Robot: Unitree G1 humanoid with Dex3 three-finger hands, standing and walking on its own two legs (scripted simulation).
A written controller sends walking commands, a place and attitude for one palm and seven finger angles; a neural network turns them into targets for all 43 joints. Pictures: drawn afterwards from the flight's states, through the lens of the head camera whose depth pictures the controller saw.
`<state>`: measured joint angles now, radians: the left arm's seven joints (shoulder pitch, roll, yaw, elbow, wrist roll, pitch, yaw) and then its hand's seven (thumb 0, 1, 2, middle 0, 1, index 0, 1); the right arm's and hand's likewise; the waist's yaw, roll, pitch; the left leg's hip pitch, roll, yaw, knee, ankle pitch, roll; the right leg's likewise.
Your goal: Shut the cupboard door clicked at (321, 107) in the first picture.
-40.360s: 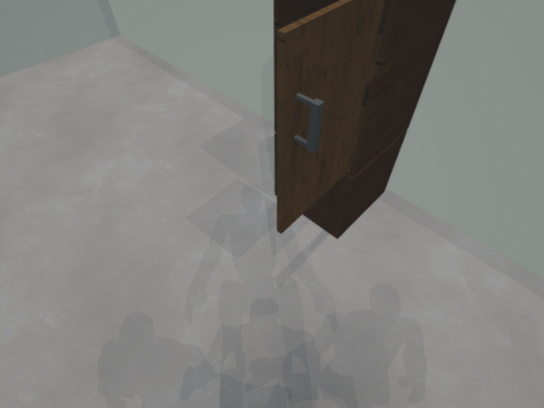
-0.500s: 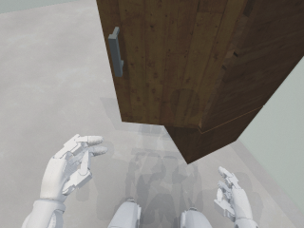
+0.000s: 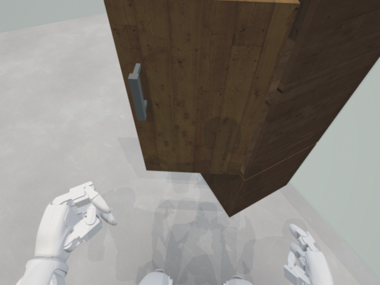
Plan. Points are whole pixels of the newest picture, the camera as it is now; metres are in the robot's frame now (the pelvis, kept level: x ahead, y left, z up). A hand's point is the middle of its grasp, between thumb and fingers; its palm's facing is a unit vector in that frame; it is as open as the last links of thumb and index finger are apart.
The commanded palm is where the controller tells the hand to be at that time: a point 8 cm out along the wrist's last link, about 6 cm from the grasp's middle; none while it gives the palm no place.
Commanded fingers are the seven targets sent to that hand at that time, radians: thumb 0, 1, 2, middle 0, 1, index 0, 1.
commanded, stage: raise the hand and make a fist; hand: left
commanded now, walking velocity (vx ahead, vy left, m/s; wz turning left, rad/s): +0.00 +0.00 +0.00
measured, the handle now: (139, 93) +0.50 +0.16 +0.12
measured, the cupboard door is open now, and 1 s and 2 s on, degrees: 59 59 59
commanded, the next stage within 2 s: bring the fist close to the handle in 0.80 s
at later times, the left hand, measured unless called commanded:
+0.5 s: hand (101, 194) +0.24 +0.17 +0.12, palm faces +0.02 -1.00 -0.04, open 3.1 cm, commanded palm +0.22 +0.22 +0.12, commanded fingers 0.00 0.90 0.90 -1.30 -1.50 -1.30 -1.50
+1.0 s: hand (98, 197) +0.24 +0.18 +0.12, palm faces +0.03 -1.00 -0.03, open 3.1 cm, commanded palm +0.23 +0.22 +0.12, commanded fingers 0.00 0.90 0.90 -1.30 -1.50 -1.30 -1.50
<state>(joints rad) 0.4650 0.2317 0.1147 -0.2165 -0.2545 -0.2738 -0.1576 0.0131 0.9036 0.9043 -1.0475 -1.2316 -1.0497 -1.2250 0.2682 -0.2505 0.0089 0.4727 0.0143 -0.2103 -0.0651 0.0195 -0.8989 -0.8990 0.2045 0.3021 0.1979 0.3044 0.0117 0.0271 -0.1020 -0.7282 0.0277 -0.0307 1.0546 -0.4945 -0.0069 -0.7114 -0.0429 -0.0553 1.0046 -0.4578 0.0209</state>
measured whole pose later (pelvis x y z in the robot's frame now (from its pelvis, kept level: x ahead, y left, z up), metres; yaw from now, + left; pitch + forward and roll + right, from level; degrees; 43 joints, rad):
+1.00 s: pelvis +0.01 -0.01 +0.03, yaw +0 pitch +5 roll -1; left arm 0.29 0.23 0.17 -0.08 -0.30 -0.21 -0.23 0.01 0.90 0.90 -1.30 -1.50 -1.30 -1.50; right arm 0.26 -0.25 0.04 0.54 0.03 -0.23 -0.07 0.02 -0.90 -0.90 0.21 0.30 0.20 0.30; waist 0.03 0.05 -0.06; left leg -0.55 0.03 -0.03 0.88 -0.43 -0.02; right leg -0.54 -0.04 -0.06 0.85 -0.41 0.01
